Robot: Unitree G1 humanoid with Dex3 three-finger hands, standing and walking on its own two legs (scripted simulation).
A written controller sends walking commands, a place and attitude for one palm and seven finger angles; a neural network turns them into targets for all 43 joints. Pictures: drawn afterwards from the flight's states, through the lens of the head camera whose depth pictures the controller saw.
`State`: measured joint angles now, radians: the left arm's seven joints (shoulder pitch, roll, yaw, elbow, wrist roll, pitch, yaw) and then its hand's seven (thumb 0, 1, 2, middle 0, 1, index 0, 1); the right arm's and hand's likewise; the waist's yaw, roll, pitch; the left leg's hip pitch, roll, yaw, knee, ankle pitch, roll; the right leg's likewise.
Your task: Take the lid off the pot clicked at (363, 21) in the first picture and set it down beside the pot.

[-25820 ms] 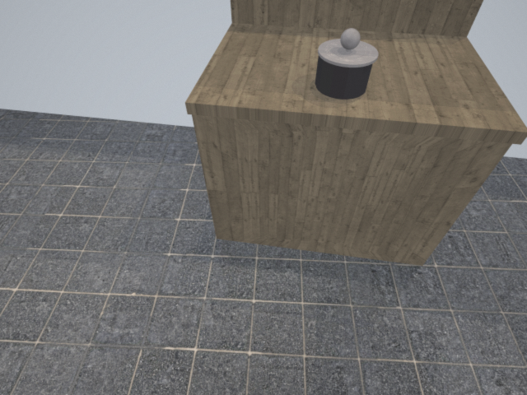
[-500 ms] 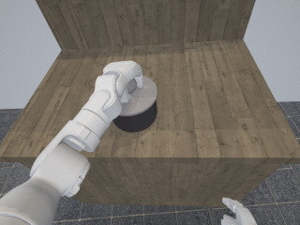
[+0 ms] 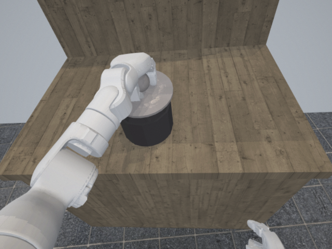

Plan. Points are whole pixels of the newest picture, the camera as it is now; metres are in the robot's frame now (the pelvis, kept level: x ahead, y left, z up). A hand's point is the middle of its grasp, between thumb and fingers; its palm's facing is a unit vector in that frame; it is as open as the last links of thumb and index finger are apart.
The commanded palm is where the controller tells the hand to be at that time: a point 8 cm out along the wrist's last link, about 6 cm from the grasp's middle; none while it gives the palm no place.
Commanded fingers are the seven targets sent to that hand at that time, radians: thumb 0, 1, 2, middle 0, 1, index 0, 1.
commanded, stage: lift the lid straight up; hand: left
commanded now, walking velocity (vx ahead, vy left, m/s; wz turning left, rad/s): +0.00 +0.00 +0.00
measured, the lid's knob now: (139, 81) +0.48 +0.07 +0.16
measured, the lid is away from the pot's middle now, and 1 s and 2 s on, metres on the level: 0.01 0.02 0.06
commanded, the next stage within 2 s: move the lid sideways beside the pot in 1.40 s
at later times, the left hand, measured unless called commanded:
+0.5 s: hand (128, 75) +0.44 +0.08 +0.21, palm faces -0.19 -0.03 -0.98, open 7.6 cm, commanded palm +0.42 +0.08 +0.29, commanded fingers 0.00 0.58 1.12 -0.82 -0.95 -0.85 -0.95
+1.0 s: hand (131, 54) +0.45 +0.06 +0.25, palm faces -0.12 -0.04 -0.99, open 7.6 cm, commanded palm +0.42 +0.08 +0.33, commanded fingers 0.00 0.58 1.12 -0.82 -0.95 -0.85 -0.95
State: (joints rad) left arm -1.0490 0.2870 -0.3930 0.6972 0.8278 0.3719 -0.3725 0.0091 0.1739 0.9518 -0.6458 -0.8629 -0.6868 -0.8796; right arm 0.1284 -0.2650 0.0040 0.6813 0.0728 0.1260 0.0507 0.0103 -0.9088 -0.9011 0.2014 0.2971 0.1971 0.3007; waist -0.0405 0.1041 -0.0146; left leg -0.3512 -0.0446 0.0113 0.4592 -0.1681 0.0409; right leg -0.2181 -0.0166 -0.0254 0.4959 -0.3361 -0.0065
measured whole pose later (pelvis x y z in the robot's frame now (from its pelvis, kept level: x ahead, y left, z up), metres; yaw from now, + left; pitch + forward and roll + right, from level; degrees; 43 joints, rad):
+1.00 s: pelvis -0.01 +0.01 +0.00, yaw +0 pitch +3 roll +0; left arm -1.26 0.31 -0.37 0.73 0.83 0.35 -0.42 0.01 0.16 0.95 -0.66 -0.87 -0.70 -0.89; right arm 0.14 -0.27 0.02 0.69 0.07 0.07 0.04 0.01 -0.91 -0.90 0.20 0.30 0.20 0.30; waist -0.03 0.11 -0.02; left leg -0.35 -0.05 0.01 0.44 -0.14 0.05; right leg -0.22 -0.03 -0.02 0.49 -0.32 0.00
